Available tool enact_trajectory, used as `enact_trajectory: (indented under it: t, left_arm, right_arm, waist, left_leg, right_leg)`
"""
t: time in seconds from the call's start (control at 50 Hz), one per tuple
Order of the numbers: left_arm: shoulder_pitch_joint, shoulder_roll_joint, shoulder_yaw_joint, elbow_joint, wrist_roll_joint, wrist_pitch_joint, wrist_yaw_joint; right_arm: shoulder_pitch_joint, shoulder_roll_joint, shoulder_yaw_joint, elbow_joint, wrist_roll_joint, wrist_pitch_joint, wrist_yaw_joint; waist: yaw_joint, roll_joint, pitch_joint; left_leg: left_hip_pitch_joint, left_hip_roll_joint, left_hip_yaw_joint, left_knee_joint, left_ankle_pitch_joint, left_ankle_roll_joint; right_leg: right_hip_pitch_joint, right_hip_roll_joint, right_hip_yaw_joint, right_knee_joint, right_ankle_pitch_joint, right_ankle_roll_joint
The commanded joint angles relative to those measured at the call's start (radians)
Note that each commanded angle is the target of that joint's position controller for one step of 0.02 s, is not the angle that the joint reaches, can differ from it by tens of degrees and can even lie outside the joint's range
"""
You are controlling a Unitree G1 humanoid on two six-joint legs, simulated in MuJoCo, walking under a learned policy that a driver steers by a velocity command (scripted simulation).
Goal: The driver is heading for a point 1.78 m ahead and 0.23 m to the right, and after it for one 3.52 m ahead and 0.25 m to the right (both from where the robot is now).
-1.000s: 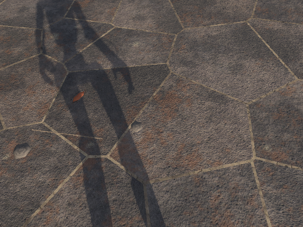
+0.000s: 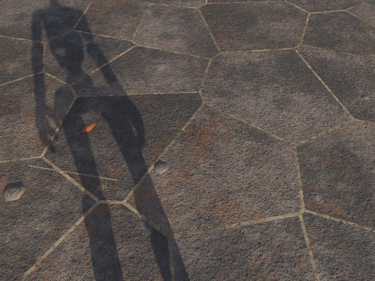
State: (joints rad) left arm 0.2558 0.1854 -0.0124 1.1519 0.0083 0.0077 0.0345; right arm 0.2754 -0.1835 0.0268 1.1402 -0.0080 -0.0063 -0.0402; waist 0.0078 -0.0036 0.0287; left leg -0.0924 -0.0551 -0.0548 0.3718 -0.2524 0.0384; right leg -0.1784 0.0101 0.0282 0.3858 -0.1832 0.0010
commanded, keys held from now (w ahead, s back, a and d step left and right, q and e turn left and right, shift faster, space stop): no key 0.14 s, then w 0.86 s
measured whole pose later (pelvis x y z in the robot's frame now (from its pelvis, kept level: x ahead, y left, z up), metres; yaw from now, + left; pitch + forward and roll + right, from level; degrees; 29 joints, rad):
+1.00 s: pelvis +0.34 -0.03 -0.02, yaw -1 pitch -1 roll +1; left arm 0.39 0.17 0.02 1.08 0.02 -0.08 0.00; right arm 0.15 -0.21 -0.06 0.98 -0.02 -0.07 0.01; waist 0.02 -0.01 0.07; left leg -0.34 -0.08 0.14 0.53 -0.19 0.14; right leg -0.25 0.02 0.00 1.20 -0.36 -0.10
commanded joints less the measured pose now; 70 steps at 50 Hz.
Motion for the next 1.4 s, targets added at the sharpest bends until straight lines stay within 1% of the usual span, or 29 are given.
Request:
enact_trajectory:
  t: [0.02, 0.14, 0.22, 0.26, 0.32, 0.36, 0.4, 0.42, 0.44, 0.46, 0.48, 0.5, 0.52, 0.64, 0.78, 0.82, 0.86, 0.88, 0.9, 0.92, 0.94, 0.96, 0.98, 1.02, 1.06, 1.12, 1.22, 1.32, 1.4]
  left_arm:
    - [0.057, 0.085, 0.012, -0.005, 0.000, -0.004, 0.004]
    - [0.067, 0.074, 0.012, 0.003, 0.000, -0.004, 0.006]
    - [0.058, 0.078, 0.022, -0.016, 0.011, 0.003, 0.000]
    - [0.008, 0.047, 0.019, -0.054, 0.026, -0.002, -0.013]
    - [-0.043, 0.047, 0.023, -0.110, 0.032, -0.037, -0.027]
    - [-0.030, 0.056, 0.030, -0.130, 0.022, -0.060, -0.038]
    - [0.097, 0.036, 0.037, -0.098, 0.006, -0.076, -0.041]
    - [0.216, 0.047, 0.048, -0.055, 0.003, -0.080, -0.037]
    - [0.342, 0.118, 0.070, -0.031, 0.017, -0.088, -0.026]
    - [0.474, 0.232, 0.100, 0.005, 0.004, -0.078, -0.027]
    - [0.390, 0.163, 0.085, -0.008, 0.007, -0.068, -0.025]
    - [0.285, 0.128, 0.075, -0.052, 0.011, -0.073, -0.031]
    - [0.219, 0.115, 0.070, -0.077, 0.014, -0.081, -0.033]
    - [0.311, 0.067, 0.040, -0.038, 0.005, -0.112, -0.022]
    - [0.334, 0.081, 0.028, -0.032, 0.009, -0.117, -0.010]
    - [0.309, 0.102, 0.033, -0.033, 0.009, -0.122, -0.008]
    - [0.274, 0.125, 0.041, -0.040, 0.012, -0.119, -0.004]
    - [0.249, 0.135, 0.045, -0.046, 0.006, -0.114, -0.007]
    - [0.253, 0.108, 0.038, -0.065, 0.002, -0.112, -0.014]
    - [0.374, -0.025, 0.019, -0.082, -0.017, -0.106, -0.028]
    - [0.307, 0.083, 0.047, -0.084, -0.002, -0.099, -0.029]
    - [0.198, 0.099, 0.055, -0.129, 0.006, -0.101, -0.032]
    - [0.141, 0.093, 0.057, -0.143, 0.011, -0.106, -0.035]
    - [0.160, 0.053, 0.056, -0.135, 0.027, -0.086, -0.042]
    - [0.167, 0.022, 0.054, -0.137, 0.031, -0.066, -0.050]
    - [0.045, 0.042, 0.060, -0.186, 0.033, -0.047, -0.058]
    - [-0.184, 0.040, 0.053, -0.267, 0.016, -0.049, -0.065]
    - [-0.317, 0.041, 0.046, -0.315, 0.011, -0.057, -0.063]
    - [-0.229, 0.075, 0.062, -0.306, 0.012, -0.075, -0.050]
  right_arm:
    - [0.063, -0.088, -0.014, -0.008, 0.000, -0.005, -0.004]
    - [0.080, -0.075, -0.014, -0.004, -0.001, -0.005, -0.006]
    - [0.110, -0.123, -0.040, -0.008, -0.005, 0.008, -0.003]
    - [0.177, -0.144, -0.057, -0.003, -0.006, 0.013, 0.000]
    - [0.193, -0.149, -0.073, -0.009, -0.016, -0.004, 0.004]
    - [0.172, -0.154, -0.081, -0.020, -0.017, -0.020, 0.009]
    - [0.102, -0.143, -0.083, -0.043, -0.001, -0.029, 0.012]
    - [0.072, -0.125, -0.079, -0.060, -0.003, -0.036, 0.014]
    - [0.042, -0.071, -0.064, -0.087, -0.006, -0.051, 0.022]
    - [0.049, -0.036, -0.056, -0.128, -0.010, -0.060, 0.032]
    - [0.016, -0.109, -0.072, -0.131, -0.040, -0.058, 0.037]
    - [-0.002, -0.083, -0.068, -0.132, -0.038, -0.063, 0.049]
    - [0.004, -0.058, -0.062, -0.125, -0.026, -0.071, 0.057]
    - [-0.070, -0.060, -0.073, -0.157, -0.026, -0.042, 0.071]
    - [-0.335, -0.037, -0.050, -0.271, -0.007, -0.037, 0.068]
    - [-0.284, -0.067, -0.060, -0.268, -0.007, -0.040, 0.058]
    - [-0.088, -0.111, -0.084, -0.211, -0.006, -0.052, 0.044]
    - [0.062, -0.128, -0.098, -0.161, -0.009, -0.060, 0.037]
    - [0.202, -0.190, -0.120, -0.129, -0.032, -0.064, 0.027]
    - [0.230, -0.270, -0.138, -0.135, -0.055, -0.062, 0.031]
    - [0.162, -0.234, -0.136, -0.136, -0.009, -0.053, 0.045]
    - [0.037, -0.179, -0.120, -0.159, 0.003, -0.055, 0.047]
    - [-0.019, -0.115, -0.104, -0.167, 0.000, -0.066, 0.051]
    - [-0.007, -0.052, -0.082, -0.139, -0.007, -0.086, 0.043]
    - [0.049, -0.059, -0.078, -0.114, -0.007, -0.104, 0.038]
    - [0.111, -0.101, -0.081, -0.100, -0.005, -0.110, 0.036]
    - [0.210, -0.091, -0.068, -0.089, -0.002, -0.105, 0.036]
    - [0.295, -0.098, -0.065, -0.063, -0.011, -0.101, 0.024]
    - [0.253, -0.127, -0.073, -0.062, -0.021, -0.099, 0.013]
  waist:
    - [0.001, 0.006, 0.037]
    - [0.000, 0.006, 0.040]
    - [-0.016, 0.071, 0.072]
    - [-0.051, 0.135, 0.151]
    - [-0.055, 0.138, 0.193]
    - [-0.030, 0.125, 0.179]
    - [0.047, 0.102, 0.144]
    - [0.094, 0.055, 0.112]
    - [0.145, -0.131, 0.064]
    - [0.153, -0.338, 0.010]
    - [0.092, -0.153, 0.094]
    - [0.053, -0.054, 0.145]
    - [0.022, -0.024, 0.145]
    - [-0.001, -0.067, 0.078]
    - [0.031, -0.103, 0.125]
    - [-0.009, -0.108, 0.086]
    - [-0.096, -0.111, -0.022]
    - [-0.164, -0.096, -0.091]
    - [-0.205, -0.030, -0.175]
    - [-0.113, 0.187, -0.276]
    - [-0.120, 0.072, -0.251]
    - [-0.070, 0.054, -0.072]
    - [-0.050, 0.002, 0.006]
    - [0.016, -0.003, 0.038]
    - [0.035, 0.014, 0.035]
    - [0.027, 0.034, 0.065]
    - [-0.033, 0.051, 0.083]
    - [-0.075, 0.073, 0.083]
    - [-0.006, 0.092, 0.033]
  left_leg:
    - [-0.090, 0.119, -0.092, -0.073, 0.148, 0.022]
    - [-0.090, 0.119, -0.089, -0.068, 0.154, 0.023]
    - [-0.132, 0.111, -0.152, -0.111, -0.376, 0.082]
    - [-0.119, 0.212, -0.311, -0.196, -0.594, 0.152]
    - [-0.090, 0.324, -0.423, -0.245, -0.500, 0.221]
    - [-0.077, 0.311, -0.367, -0.206, -0.373, 0.212]
    - [-0.209, 0.235, -0.242, -0.122, -0.260, 0.164]
    - [-0.319, 0.181, -0.178, -0.021, -0.194, 0.135]
    - [-0.434, 0.073, -0.030, 0.268, -0.125, 0.090]
    - [-0.610, -0.032, 0.094, 0.551, -0.281, 0.056]
    - [-0.655, 0.042, 0.041, 0.716, -0.263, 0.067]
    - [-0.660, 0.084, 0.018, 0.759, -0.155, 0.072]
    - [-0.628, 0.112, 0.014, 0.751, -0.069, 0.064]
    - [-0.635, 0.108, 0.111, 0.679, 0.056, 0.013]
    - [-0.480, 0.040, 0.209, 0.276, 0.172, 0.033]
    - [-0.374, 0.009, 0.212, 0.233, 0.157, 0.074]
    - [-0.188, -0.029, 0.194, 0.203, 0.117, 0.115]
    - [-0.016, -0.020, 0.179, 0.124, 0.156, 0.134]
    - [0.196, 0.140, 0.004, 0.094, 0.008, 0.174]
    - [0.428, 0.455, -0.519, 0.022, -0.054, 0.325]
    - [0.353, 0.439, -0.673, -0.122, -0.241, 0.347]
    - [0.194, 0.413, -0.510, -0.165, -0.294, 0.306]
    - [0.058, 0.371, -0.405, -0.204, -0.181, 0.273]
    - [-0.092, 0.291, -0.232, -0.226, 0.037, 0.213]
    - [-0.117, 0.263, -0.150, -0.233, 0.174, 0.201]
    - [-0.098, 0.237, -0.077, -0.264, 0.234, 0.189]
    - [-0.008, 0.197, 0.001, -0.256, 0.429, 0.139]
    - [0.162, 0.231, 0.014, -0.205, 0.576, 0.141]
    - [0.238, 0.264, 0.038, -0.037, 0.928, 0.133]
  right_leg:
    - [0.034, -0.088, 0.077, -0.040, 0.108, -0.031]
    - [0.030, -0.088, 0.076, -0.036, 0.111, -0.031]
    - [-0.066, 0.002, 0.012, 0.073, -0.292, -0.057]
    - [-0.235, 0.039, -0.040, 0.219, -0.336, -0.061]
    - [-0.343, -0.026, -0.059, 0.360, -0.263, -0.068]
    - [-0.309, -0.040, -0.064, 0.292, -0.263, -0.078]
    - [-0.032, 0.006, -0.113, 0.106, -0.138, -0.084]
    - [0.170, 0.024, -0.090, 0.041, -0.116, -0.083]
    - [0.325, -0.150, 0.171, -0.113, -0.261, -0.107]
    - [0.407, -0.362, 0.579, -0.254, -0.459, -0.202]
    - [0.304, -0.384, 0.590, -0.250, -0.507, -0.217]
    - [0.217, -0.350, 0.504, -0.252, -0.448, -0.209]
    - [0.175, -0.308, 0.404, -0.264, -0.314, -0.195]
    - [0.234, -0.199, 0.099, -0.222, 0.370, -0.160]
    - [0.176, -0.178, 0.007, -0.229, 0.632, -0.152]
    - [0.217, -0.198, -0.011, -0.148, 0.857, -0.143]
    - [0.259, -0.204, -0.023, 0.081, 1.017, -0.133]
    - [0.210, -0.186, -0.038, 0.267, 0.934, -0.126]
    - [0.038, -0.143, -0.060, 0.532, 0.624, -0.122]
    - [-0.307, 0.044, -0.087, 0.944, -0.274, -0.089]
    - [-0.423, 0.044, 0.030, 1.042, -0.286, -0.109]
    - [-0.479, -0.021, 0.031, 1.004, -0.181, -0.117]
    - [-0.446, -0.053, 0.027, 0.945, -0.118, -0.118]
    - [-0.328, -0.092, 0.027, 0.847, -0.090, -0.098]
    - [-0.304, -0.098, 0.007, 0.788, -0.086, -0.077]
    - [-0.406, -0.120, -0.031, 0.687, -0.002, -0.052]
    - [-0.466, -0.103, -0.092, 0.415, 0.163, -0.026]
    - [-0.466, -0.057, -0.127, 0.242, 0.175, -0.052]
    - [-0.299, 0.009, -0.143, 0.161, 0.029, -0.116]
